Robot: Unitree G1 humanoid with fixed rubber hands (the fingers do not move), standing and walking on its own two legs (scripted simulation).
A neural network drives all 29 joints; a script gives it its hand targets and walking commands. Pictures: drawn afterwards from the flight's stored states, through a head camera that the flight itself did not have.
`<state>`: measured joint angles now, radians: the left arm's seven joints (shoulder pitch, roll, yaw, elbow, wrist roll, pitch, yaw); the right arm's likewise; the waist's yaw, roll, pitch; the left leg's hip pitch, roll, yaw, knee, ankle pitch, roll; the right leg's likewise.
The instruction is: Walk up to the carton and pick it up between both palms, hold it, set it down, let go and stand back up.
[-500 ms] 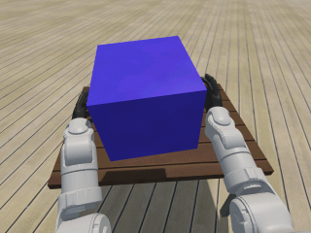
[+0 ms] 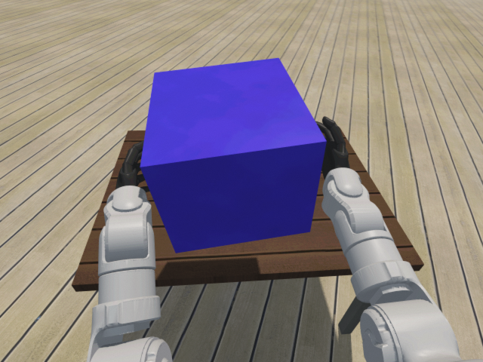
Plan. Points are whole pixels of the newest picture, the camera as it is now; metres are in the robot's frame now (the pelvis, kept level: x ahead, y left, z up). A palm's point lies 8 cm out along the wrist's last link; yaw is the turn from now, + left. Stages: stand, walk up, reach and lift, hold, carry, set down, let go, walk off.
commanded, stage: hold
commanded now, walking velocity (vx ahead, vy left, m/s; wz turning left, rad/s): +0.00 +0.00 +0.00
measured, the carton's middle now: (230, 150) +0.46 +0.01 +0.14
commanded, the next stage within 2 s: set down in 0.18 s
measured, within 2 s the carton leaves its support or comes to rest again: neither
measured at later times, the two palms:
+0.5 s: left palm (132, 198) +0.35 +0.17 +0.13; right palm (329, 163) +0.37 -0.15 +0.17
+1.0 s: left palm (144, 206) +0.38 +0.17 +0.08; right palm (322, 168) +0.40 -0.15 +0.14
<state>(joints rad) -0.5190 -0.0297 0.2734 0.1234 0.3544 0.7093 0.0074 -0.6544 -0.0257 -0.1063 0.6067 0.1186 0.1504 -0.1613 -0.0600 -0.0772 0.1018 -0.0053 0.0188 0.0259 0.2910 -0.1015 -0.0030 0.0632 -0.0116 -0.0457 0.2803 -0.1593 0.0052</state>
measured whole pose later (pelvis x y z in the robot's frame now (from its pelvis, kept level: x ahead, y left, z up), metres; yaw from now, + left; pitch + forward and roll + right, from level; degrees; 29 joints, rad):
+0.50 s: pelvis +0.01 +0.00 +0.00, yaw +0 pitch -10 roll +0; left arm -0.50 -0.06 0.31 0.27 0.39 0.54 -0.02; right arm -0.61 0.05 -0.22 0.60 -0.04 0.02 -0.13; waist -0.03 -0.06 0.08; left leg 0.00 0.02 0.02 0.28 -0.10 -0.01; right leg 0.07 -0.01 -0.06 0.28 -0.17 0.00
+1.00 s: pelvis +0.03 -0.01 +0.00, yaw +0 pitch -7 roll +0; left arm -0.46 -0.06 0.35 0.46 0.37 0.32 0.00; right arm -0.60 0.06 -0.23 0.74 -0.07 -0.17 -0.13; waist -0.02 -0.05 0.07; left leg 0.00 0.02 0.02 0.25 -0.12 -0.02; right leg 0.07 -0.01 -0.05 0.24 -0.18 0.00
